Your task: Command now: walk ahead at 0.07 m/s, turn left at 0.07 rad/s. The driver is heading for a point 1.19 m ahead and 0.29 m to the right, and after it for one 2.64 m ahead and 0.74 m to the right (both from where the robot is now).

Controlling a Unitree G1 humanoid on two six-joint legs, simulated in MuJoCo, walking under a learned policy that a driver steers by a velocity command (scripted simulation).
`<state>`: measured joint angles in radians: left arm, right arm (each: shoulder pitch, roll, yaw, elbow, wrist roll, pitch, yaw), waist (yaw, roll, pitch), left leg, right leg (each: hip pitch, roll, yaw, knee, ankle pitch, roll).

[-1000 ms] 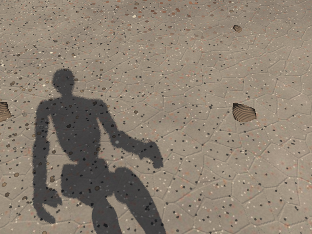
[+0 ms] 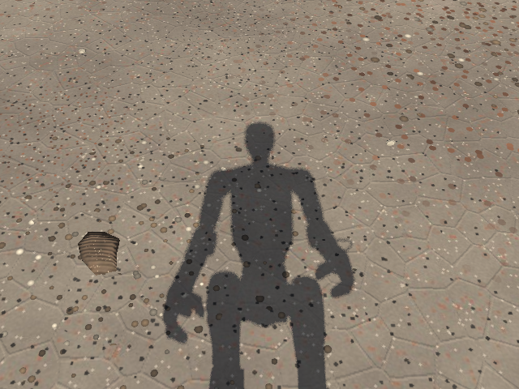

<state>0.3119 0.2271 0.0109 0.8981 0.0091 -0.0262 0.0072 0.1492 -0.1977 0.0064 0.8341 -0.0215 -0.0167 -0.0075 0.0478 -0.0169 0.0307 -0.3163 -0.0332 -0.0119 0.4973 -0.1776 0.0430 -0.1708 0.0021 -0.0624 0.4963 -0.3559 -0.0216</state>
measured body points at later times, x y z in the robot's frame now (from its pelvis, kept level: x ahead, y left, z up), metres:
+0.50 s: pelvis +0.02 +0.01 +0.01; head +0.03 +0.01 +0.46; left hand +0.02 +0.25 -0.15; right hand +0.06 -0.24 -0.14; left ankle +0.05 +0.09 -0.74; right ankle -0.03 -0.12 -0.74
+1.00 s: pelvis +0.03 +0.00 +0.00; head +0.02 +0.00 +0.45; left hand -0.02 +0.22 -0.16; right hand +0.02 -0.23 -0.15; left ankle +0.05 +0.09 -0.73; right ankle -0.04 -0.11 -0.73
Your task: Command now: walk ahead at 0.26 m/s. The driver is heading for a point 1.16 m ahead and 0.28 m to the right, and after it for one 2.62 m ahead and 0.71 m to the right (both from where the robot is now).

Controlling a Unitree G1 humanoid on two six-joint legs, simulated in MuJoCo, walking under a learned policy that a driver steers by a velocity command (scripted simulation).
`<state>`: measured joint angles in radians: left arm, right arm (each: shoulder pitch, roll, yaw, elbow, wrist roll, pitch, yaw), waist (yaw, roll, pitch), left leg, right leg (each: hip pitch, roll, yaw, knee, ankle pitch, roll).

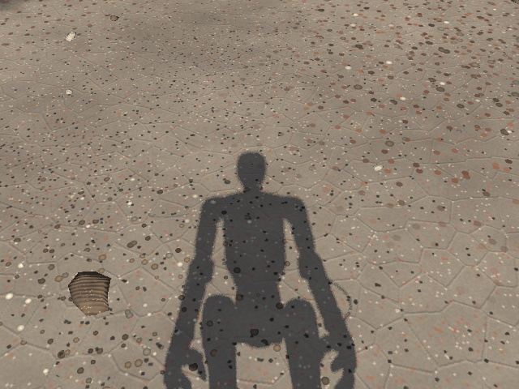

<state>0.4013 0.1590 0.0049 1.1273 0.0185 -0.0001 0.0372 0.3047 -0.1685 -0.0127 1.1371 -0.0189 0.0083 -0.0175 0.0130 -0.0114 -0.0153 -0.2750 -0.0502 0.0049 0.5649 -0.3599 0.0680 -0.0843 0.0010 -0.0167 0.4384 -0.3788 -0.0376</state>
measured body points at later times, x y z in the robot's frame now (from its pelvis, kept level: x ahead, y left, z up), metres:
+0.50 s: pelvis +0.19 +0.03 +0.00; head +0.22 +0.04 +0.45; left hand +0.35 +0.26 -0.13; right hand +0.08 -0.18 -0.14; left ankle +0.06 +0.11 -0.74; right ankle +0.34 -0.08 -0.70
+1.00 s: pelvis +0.48 +0.00 +0.01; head +0.50 +0.00 +0.45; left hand +0.40 +0.23 -0.14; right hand +0.62 -0.22 -0.13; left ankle +0.64 +0.16 -0.68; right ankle +0.41 -0.05 -0.74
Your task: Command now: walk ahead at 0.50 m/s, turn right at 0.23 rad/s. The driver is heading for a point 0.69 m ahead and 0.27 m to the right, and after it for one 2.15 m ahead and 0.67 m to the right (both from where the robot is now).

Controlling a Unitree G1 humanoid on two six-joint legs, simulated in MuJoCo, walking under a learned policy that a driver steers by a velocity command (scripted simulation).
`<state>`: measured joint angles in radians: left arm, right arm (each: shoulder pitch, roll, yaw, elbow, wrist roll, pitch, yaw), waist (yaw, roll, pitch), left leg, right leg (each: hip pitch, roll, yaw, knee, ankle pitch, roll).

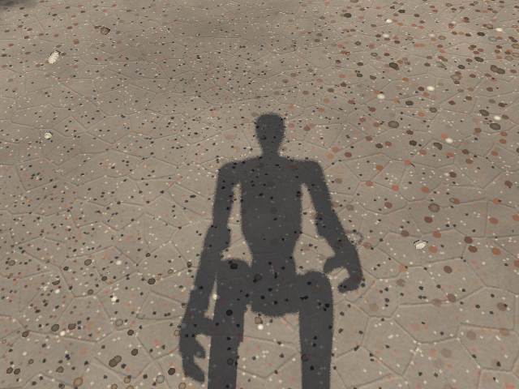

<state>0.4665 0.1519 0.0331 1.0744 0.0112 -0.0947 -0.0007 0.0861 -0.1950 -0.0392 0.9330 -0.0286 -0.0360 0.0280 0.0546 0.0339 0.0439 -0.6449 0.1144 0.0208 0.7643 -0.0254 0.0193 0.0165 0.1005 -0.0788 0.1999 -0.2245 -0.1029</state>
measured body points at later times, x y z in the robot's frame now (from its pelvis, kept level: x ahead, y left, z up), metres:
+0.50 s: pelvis +0.28 +0.03 +0.00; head +0.30 +0.03 +0.45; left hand +0.47 +0.24 -0.13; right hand +0.19 -0.22 -0.14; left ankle +0.25 +0.12 -0.74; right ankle +0.34 -0.13 -0.67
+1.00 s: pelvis +0.50 -0.11 +0.00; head +0.52 -0.15 +0.44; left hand +0.67 +0.12 -0.12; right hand +0.49 -0.40 -0.12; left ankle +0.67 -0.01 -0.67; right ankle +0.46 -0.13 -0.74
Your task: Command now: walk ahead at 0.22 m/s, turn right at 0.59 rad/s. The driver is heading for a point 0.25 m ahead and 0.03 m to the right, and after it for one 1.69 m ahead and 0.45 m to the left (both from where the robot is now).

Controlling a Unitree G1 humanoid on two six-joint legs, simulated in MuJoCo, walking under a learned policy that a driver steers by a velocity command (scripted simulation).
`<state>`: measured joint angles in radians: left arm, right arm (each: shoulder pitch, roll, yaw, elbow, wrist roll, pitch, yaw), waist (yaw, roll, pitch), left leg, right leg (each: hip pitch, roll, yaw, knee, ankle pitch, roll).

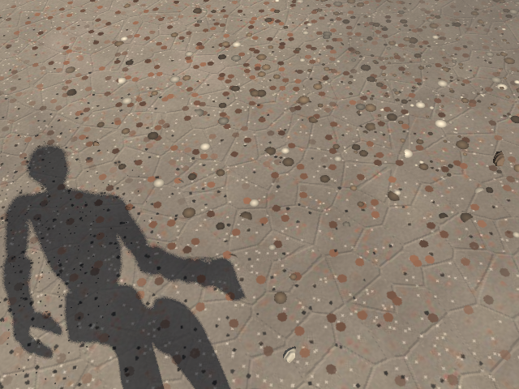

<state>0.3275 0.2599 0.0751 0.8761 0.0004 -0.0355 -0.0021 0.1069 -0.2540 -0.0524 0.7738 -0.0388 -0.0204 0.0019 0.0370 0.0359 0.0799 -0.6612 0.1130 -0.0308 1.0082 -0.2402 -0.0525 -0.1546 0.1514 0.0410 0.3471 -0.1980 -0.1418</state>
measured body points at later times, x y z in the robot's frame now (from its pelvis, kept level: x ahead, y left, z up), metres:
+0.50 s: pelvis +0.13 +0.04 +0.00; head +0.17 +0.06 +0.44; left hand +0.26 +0.29 -0.14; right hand +0.19 -0.23 -0.12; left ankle +0.22 +0.11 -0.74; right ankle +0.08 -0.09 -0.69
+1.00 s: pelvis +0.11 +0.01 +0.00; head +0.15 +0.00 +0.45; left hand +0.15 +0.30 -0.11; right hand +0.29 -0.23 -0.13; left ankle +0.06 +0.13 -0.69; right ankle +0.12 -0.08 -0.74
